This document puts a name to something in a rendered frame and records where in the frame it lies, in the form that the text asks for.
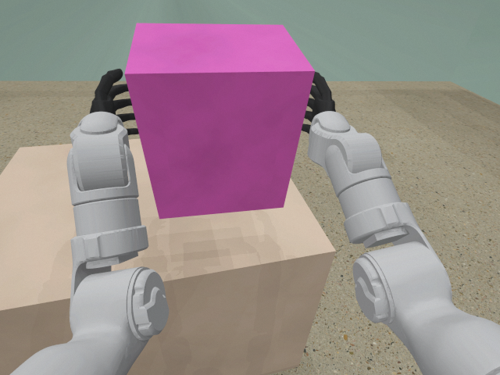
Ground pedestal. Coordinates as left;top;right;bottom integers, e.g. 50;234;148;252
0;139;336;375

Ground left robot hand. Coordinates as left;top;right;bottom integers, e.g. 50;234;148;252
90;69;139;135

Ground robot left forearm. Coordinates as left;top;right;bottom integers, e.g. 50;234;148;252
66;112;148;333

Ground carton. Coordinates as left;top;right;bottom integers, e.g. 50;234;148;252
125;23;315;219

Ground robot left upper arm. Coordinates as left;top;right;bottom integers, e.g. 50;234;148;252
10;266;169;375

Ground robot right upper arm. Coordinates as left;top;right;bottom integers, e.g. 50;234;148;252
353;241;500;375

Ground robot right forearm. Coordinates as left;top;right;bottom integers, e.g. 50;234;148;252
307;111;452;296

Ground right robot hand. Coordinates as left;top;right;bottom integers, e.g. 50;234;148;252
302;72;336;134

